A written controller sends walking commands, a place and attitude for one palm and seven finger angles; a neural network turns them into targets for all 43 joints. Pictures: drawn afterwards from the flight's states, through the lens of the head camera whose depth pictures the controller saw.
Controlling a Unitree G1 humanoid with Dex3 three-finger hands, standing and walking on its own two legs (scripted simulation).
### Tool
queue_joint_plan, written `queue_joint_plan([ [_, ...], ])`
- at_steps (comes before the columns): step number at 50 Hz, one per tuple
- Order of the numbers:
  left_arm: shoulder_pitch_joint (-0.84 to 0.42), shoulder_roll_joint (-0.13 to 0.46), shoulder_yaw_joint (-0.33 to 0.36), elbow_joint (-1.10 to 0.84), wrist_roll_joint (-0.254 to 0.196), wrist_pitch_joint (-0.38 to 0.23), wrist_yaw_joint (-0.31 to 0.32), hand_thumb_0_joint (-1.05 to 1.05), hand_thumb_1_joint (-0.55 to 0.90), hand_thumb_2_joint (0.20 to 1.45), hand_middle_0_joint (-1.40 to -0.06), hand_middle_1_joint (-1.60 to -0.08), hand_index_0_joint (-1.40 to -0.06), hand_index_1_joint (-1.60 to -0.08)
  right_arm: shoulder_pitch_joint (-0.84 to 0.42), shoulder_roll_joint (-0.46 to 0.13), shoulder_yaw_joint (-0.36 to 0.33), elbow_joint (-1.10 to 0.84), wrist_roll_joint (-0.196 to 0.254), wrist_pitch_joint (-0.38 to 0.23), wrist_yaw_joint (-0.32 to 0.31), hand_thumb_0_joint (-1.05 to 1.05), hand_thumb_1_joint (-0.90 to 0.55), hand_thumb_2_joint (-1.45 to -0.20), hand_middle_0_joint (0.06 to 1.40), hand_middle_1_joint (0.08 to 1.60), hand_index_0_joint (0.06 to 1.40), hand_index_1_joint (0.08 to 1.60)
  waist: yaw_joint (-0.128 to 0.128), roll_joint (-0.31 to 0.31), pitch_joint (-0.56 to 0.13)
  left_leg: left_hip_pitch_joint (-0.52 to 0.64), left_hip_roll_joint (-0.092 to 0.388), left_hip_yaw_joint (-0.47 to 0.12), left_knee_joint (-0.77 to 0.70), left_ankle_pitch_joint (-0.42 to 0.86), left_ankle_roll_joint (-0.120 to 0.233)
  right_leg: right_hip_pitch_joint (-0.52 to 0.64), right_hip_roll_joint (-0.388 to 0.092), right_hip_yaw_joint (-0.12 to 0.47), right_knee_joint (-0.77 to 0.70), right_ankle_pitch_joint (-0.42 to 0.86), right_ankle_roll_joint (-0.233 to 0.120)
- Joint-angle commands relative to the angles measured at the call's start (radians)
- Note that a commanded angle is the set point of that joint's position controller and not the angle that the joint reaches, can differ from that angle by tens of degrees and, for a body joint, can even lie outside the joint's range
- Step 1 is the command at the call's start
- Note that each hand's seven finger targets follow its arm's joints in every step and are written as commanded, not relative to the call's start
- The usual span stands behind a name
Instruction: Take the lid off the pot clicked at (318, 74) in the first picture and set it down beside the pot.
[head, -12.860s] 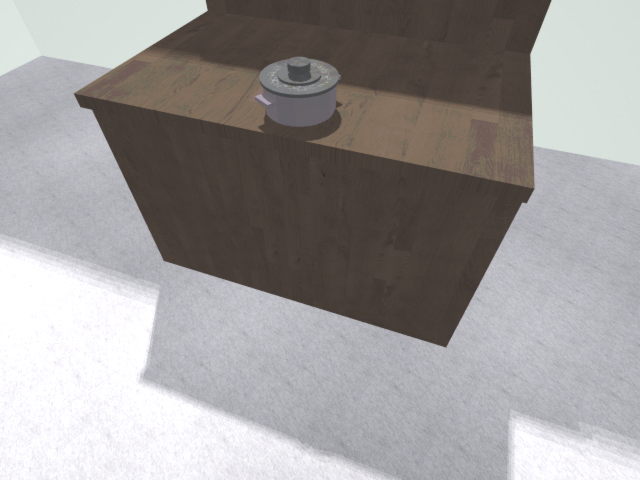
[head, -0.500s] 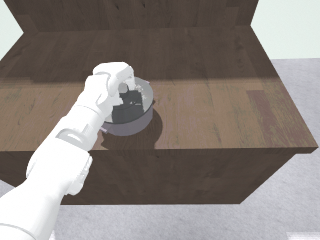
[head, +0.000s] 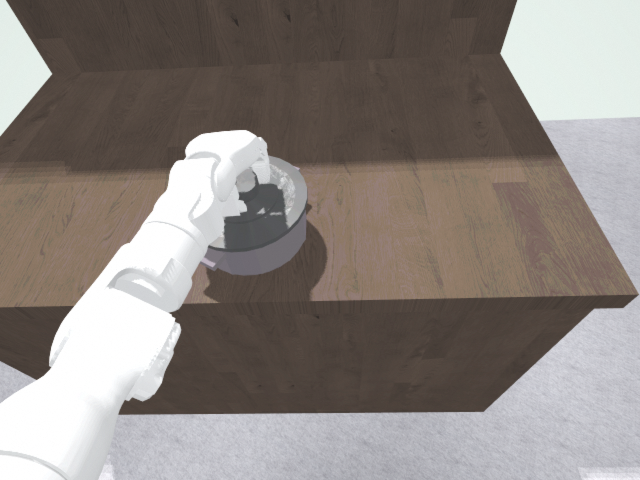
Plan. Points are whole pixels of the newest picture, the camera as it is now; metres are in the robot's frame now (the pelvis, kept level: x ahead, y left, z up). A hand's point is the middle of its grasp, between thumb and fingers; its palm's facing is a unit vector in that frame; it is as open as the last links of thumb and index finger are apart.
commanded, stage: lift the lid straight up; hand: left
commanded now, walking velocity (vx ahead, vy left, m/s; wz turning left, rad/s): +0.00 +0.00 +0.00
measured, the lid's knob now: (240, 185) +0.50 +0.09 +0.09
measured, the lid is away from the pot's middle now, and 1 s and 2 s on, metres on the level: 0.00 0.01 0.01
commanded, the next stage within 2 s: move the lid sideways beside the pot in 1.86 s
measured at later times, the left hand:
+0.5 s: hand (233, 174) +0.47 +0.09 +0.14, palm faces -0.33 -0.02 -0.94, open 8.2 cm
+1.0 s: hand (224, 145) +0.47 +0.09 +0.18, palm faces -0.29 -0.01 -0.96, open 8.2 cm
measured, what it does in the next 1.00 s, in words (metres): stands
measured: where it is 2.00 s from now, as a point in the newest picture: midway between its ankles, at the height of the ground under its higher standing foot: outside the picture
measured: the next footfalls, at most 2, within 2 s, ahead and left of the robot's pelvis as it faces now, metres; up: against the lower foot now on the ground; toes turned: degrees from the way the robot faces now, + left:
none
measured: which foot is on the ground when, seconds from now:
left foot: down 0.00-1.00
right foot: down 0.00-1.00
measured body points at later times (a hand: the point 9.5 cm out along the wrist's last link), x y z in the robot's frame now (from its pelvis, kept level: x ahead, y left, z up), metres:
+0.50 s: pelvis +0.00 +0.00 +0.00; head +0.03 -0.04 +0.45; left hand +0.48 +0.08 +0.19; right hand +0.09 -0.26 -0.14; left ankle -0.03 +0.08 -0.74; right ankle -0.01 -0.12 -0.74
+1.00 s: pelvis -0.01 +0.00 +0.00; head +0.02 -0.04 +0.45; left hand +0.48 +0.09 +0.24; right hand +0.06 -0.26 -0.14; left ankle -0.03 +0.08 -0.74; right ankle -0.01 -0.12 -0.74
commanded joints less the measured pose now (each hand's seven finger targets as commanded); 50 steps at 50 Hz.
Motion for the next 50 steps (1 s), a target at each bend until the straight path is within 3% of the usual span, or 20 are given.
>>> queue_joint_plan([
  [1, -0.611, 0.228, 0.088, -0.265, 0.021, -0.008, 0.041, 0.000, 0.570, 1.050, -0.744, -1.021, -0.779, -1.051, -0.007, -0.120, -0.035, -0.094, -0.001, -0.042, -0.002, 0.000, -0.900, -0.900, 0.200, 0.300, 0.200, 0.300, 0.001, -0.088, -0.450, 0.269, 0.013, -0.098, 0.023, 0.481, 0.014, 0.168, 0.032, -0.004, -0.002, 0.460, -0.035],
  [3, -0.609, 0.206, 0.068, -0.229, 0.022, 0.003, 0.036, 0.000, 0.571, 1.050, -0.744, -1.021, -0.779, -1.051, -0.010, -0.123, -0.035, -0.088, 0.002, -0.040, -0.002, 0.000, -0.900, -0.900, 0.200, 0.300, 0.200, 0.300, -0.006, -0.102, -0.411, 0.252, 0.012, -0.094, 0.019, 0.454, 0.014, 0.148, 0.033, -0.006, -0.006, 0.444, -0.035],
  [7, -0.703, 0.219, 0.077, -0.318, 0.014, -0.005, 0.037, 0.000, 0.572, 1.050, -0.744, -1.021, -0.780, -1.051, -0.014, -0.117, -0.036, -0.098, -0.001, -0.060, -0.006, 0.000, -0.900, -0.900, 0.200, 0.300, 0.200, 0.300, -0.005, -0.063, -0.480, 0.311, 0.009, -0.105, 0.029, 0.491, 0.012, 0.152, 0.030, -0.004, 0.002, 0.453, -0.037],
  [8, -0.699, 0.264, 0.109, -0.298, 0.024, -0.003, 0.038, 0.000, 0.573, 1.050, -0.744, -1.021, -0.780, -1.051, -0.008, -0.120, -0.034, -0.088, -0.004, -0.061, -0.007, 0.000, -0.900, -0.900, 0.200, 0.300, 0.200, 0.300, -0.002, -0.061, -0.491, 0.310, 0.009, -0.105, 0.027, 0.488, 0.010, 0.166, 0.032, -0.001, 0.004, 0.461, -0.037],
  [10, -0.703, 0.243, 0.093, -0.290, 0.018, 0.005, 0.032, 0.000, 0.573, 1.050, -0.744, -1.021, -0.780, -1.051, -0.012, -0.117, -0.031, -0.089, -0.001, -0.063, -0.008, 0.000, -0.900, -0.900, 0.200, 0.300, 0.200, 0.300, -0.004, -0.104, -0.475, 0.286, 0.006, -0.101, 0.020, 0.474, 0.011, 0.185, 0.031, -0.003, 0.001, 0.478, -0.034],
  [12, -0.698, 0.228, 0.081, -0.315, 0.009, -0.001, 0.023, 0.000, 0.573, 1.050, -0.744, -1.021, -0.780, -1.051, -0.018, -0.117, -0.031, -0.099, -0.001, -0.068, -0.005, 0.000, -0.900, -0.900, 0.200, 0.300, 0.200, 0.300, 0.000, -0.095, -0.494, 0.297, 0.003, -0.104, 0.026, 0.507, 0.012, 0.194, 0.026, 0.001, 0.001, 0.497, -0.034],
  [15, -0.670, 0.193, 0.056, -0.251, 0.019, 0.018, 0.012, 0.000, 0.573, 1.050, -0.744, -1.021, -0.780, -1.051, -0.023, -0.117, -0.031, -0.088, 0.001, -0.063, -0.001, 0.000, -0.900, -0.900, 0.200, 0.300, 0.200, 0.300, -0.003, -0.107, -0.432, 0.281, 0.004, -0.100, 0.020, 0.483, 0.011, 0.160, 0.030, -0.006, -0.002, 0.470, -0.034],
  [17, -0.702, 0.224, 0.083, -0.295, 0.004, 0.012, 0.005, 0.000, 0.573, 1.050, -0.744, -1.021, -0.780, -1.051, -0.025, -0.122, -0.029, -0.097, -0.001, -0.063, -0.004, 0.000, -0.900, -0.900, 0.200, 0.300, 0.200, 0.300, 0.002, -0.119, -0.458, 0.278, -0.001, -0.098, 0.018, 0.475, 0.014, 0.195, 0.024, -0.002, -0.004, 0.490, -0.035],
  [20, -0.733, 0.194, 0.045, -0.261, 0.018, 0.023, -0.007, 0.000, 0.573, 1.050, -0.744, -1.021, -0.780, -1.051, -0.033, -0.115, -0.025, -0.093, 0.003, -0.065, -0.008, 0.000, -0.900, -0.900, 0.200, 0.300, 0.200, 0.300, -0.009, -0.120, -0.422, 0.264, -0.006, -0.093, 0.005, 0.407, 0.014, 0.174, 0.027, -0.004, -0.011, 0.450, -0.035],
  [23, -0.760, 0.278, 0.109, -0.280, 0.019, 0.014, -0.009, 0.000, 0.573, 1.050, -0.744, -1.021, -0.780, -1.051, -0.030, -0.121, -0.022, -0.095, -0.001, -0.071, -0.015, 0.000, -0.900, -0.900, 0.200, 0.300, 0.200, 0.300, 0.001, -0.127, -0.455, 0.258, -0.008, -0.091, 0.000, 0.391, 0.016, 0.218, 0.022, 0.006, -0.010, 0.470, -0.035],
  [27, -0.757, 0.244, 0.083, -0.260, 0.019, 0.019, -0.016, 0.000, 0.573, 1.050, -0.744, -1.021, -0.780, -1.051, -0.025, -0.121, -0.021, -0.097, 0.000, -0.075, -0.014, 0.000, -0.900, -0.900, 0.200, 0.300, 0.200, 0.300, 0.002, -0.110, -0.424, 0.255, -0.008, -0.094, -0.009, 0.394, 0.014, 0.197, 0.021, -0.001, -0.017, 0.450, -0.039],
  [29, -0.781, 0.301, 0.117, -0.254, 0.033, 0.022, -0.017, 0.000, 0.573, 1.050, -0.744, -1.021, -0.780, -1.051, -0.031, -0.124, -0.017, -0.099, -0.001, -0.079, -0.017, 0.000, -0.900, -0.900, 0.200, 0.300, 0.200, 0.300, 0.008, -0.116, -0.439, 0.243, -0.009, -0.095, -0.020, 0.359, 0.013, 0.223, 0.021, 0.005, -0.016, 0.443, -0.038],
  [32, -0.798, 0.238, 0.071, -0.261, 0.022, 0.019, -0.029, 0.000, 0.573, 1.050, -0.744, -1.021, -0.780, -1.051, -0.026, -0.119, -0.023, -0.103, 0.001, -0.090, -0.016, 0.000, -0.900, -0.900, 0.200, 0.300, 0.200, 0.300, -0.001, -0.110, -0.436, 0.268, -0.007, -0.101, -0.013, 0.379, 0.013, 0.196, 0.020, 0.000, -0.021, 0.430, -0.040],
  [34, -0.813, 0.237, 0.065, -0.235, 0.025, 0.029, -0.036, 0.000, 0.573, 1.050, -0.744, -1.021, -0.780, -1.051, -0.025, -0.123, -0.020, -0.095, 0.002, -0.091, -0.017, 0.000, -0.900, -0.900, 0.200, 0.300, 0.200, 0.300, -0.007, -0.122, -0.413, 0.260, -0.008, -0.098, -0.020, 0.345, 0.013, 0.181, 0.024, -0.001, -0.024, 0.411, -0.037],
  [37, -0.852, 0.273, 0.092, -0.285, 0.011, 0.013, -0.044, 0.000, 0.573, 1.050, -0.744, -1.021, -0.780, -1.051, -0.020, -0.125, -0.023, -0.101, -0.001, -0.108, -0.021, 0.000, -0.900, -0.900, 0.200, 0.300, 0.200, 0.300, -0.001, -0.106, -0.458, 0.287, -0.009, -0.106, -0.016, 0.370, 0.014, 0.202, 0.019, 0.005, -0.025, 0.426, -0.039],
  [39, -0.819, 0.272, 0.088, -0.204, 0.027, 0.025, -0.049, 0.000, 0.573, 1.050, -0.744, -1.021, -0.780, -1.051, -0.014, -0.125, -0.021, -0.088, 0.000, -0.109, -0.023, 0.000, -0.900, -0.900, 0.200, 0.300, 0.200, 0.300, -0.004, -0.138, -0.415, 0.256, -0.011, -0.101, -0.024, 0.330, 0.015, 0.191, 0.024, 0.003, -0.032, 0.405, -0.037],
  [41, -0.850, 0.309, 0.114, -0.229, 0.031, 0.025, -0.049, 0.000, 0.573, 1.050, -0.744, -1.021, -0.780, -1.051, -0.015, -0.128, -0.021, -0.091, 0.000, -0.116, -0.023, 0.000, -0.900, -0.900, 0.200, 0.300, 0.200, 0.300, 0.004, -0.138, -0.423, 0.256, -0.010, -0.103, -0.031, 0.323, 0.014, 0.203, 0.023, 0.006, -0.030, 0.403, -0.038],
  [44, -0.837, 0.258, 0.072, -0.210, 0.036, 0.026, -0.059, 0.000, 0.573, 1.050, -0.744, -1.021, -0.780, -1.051, -0.020, -0.124, -0.022, -0.091, 0.000, -0.120, -0.019, 0.000, -0.900, -0.900, 0.200, 0.300, 0.200, 0.300, 0.000, -0.118, -0.410, 0.266, -0.010, -0.104, -0.027, 0.339, 0.012, 0.180, 0.023, 0.003, -0.032, 0.397, -0.039],
  [47, -0.870, 0.271, 0.091, -0.271, 0.020, 0.024, -0.064, 0.000, 0.573, 1.050, -0.744, -1.021, -0.780, -1.051, -0.017, -0.129, -0.026, -0.100, -0.004, -0.124, -0.013, 0.000, -0.900, -0.900, 0.200, 0.300, 0.200, 0.300, 0.008, -0.090, -0.460, 0.308, -0.005, -0.114, -0.018, 0.404, 0.010, 0.187, 0.020, 0.003, -0.026, 0.415, -0.041],
  [50, -0.886, 0.265, 0.077, -0.227, 0.035, 0.037, -0.072, 0.000, 0.573, 1.050, -0.744, -1.021, -0.780, -1.051, -0.017, -0.127, -0.023, -0.090, -0.002, -0.127, -0.012, 0.000, -0.900, -0.900, 0.200, 0.300, 0.200, 0.300, 0.001, -0.112, -0.429, 0.296, -0.006, -0.114, -0.027, 0.363, 0.007, 0.168, 0.026, -0.001, -0.030, 0.387, -0.040],
])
